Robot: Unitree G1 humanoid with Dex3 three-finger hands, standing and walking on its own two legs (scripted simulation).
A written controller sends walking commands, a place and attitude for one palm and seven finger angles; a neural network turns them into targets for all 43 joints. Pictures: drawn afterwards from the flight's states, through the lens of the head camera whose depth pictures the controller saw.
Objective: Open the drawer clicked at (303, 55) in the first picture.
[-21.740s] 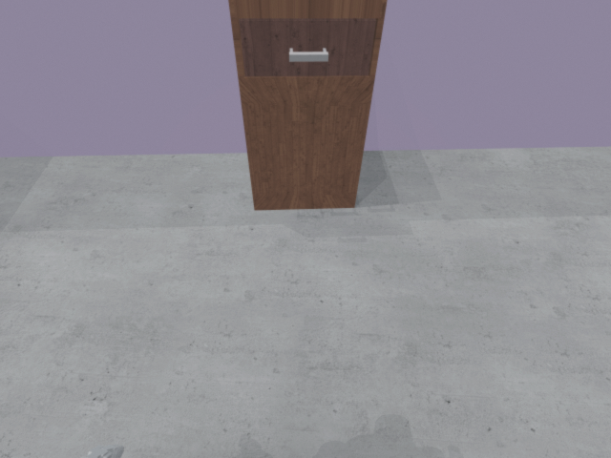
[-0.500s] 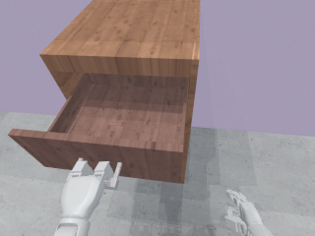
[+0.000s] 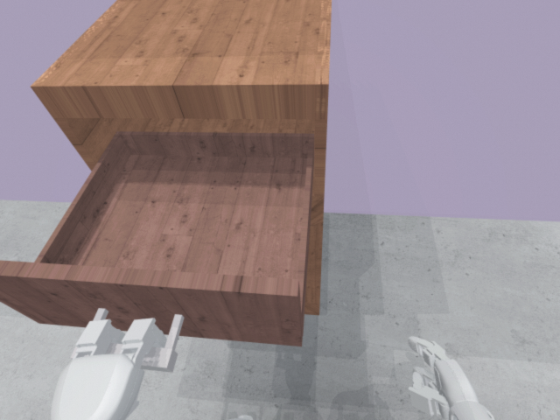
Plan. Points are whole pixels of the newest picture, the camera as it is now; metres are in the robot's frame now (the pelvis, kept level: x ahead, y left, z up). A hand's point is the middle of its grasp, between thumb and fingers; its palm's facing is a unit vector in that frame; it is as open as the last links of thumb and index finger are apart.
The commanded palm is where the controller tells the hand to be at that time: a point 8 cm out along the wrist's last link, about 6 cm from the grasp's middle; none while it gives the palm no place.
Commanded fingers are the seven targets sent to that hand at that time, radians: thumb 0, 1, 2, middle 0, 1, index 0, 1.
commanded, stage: open the thumb to release the handle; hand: left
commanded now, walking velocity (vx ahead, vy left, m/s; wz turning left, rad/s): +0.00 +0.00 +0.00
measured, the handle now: (131, 337) +0.22 +0.22 +0.04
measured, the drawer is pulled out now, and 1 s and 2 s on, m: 0.30 0.30 0.30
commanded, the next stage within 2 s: lift the hand off the handle in 0.58 s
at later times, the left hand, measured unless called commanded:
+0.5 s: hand (120, 389) +0.16 +0.22 +0.02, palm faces +0.00 -0.10 -1.00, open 10.6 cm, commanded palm +0.13 +0.22 +0.07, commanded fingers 0.00 -0.50 0.30 -0.30 -1.20 -0.30 -1.20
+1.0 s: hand (124, 385) +0.17 +0.21 +0.02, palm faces +0.04 -0.10 -0.99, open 13.8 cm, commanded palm +0.14 +0.22 +0.07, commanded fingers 0.00 -0.50 0.30 -0.30 -1.20 -0.30 -1.20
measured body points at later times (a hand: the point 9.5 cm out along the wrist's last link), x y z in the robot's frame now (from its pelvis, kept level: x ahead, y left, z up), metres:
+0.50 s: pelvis +0.00 -0.01 +0.01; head +0.05 -0.04 +0.45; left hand +0.16 +0.22 +0.08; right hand +0.21 -0.22 -0.10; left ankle -0.02 +0.12 -0.67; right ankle -0.02 -0.06 -0.67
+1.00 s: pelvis -0.02 +0.00 +0.01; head +0.02 -0.04 +0.46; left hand +0.16 +0.22 +0.07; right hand +0.19 -0.21 -0.10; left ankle -0.02 +0.12 -0.67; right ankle -0.02 -0.06 -0.67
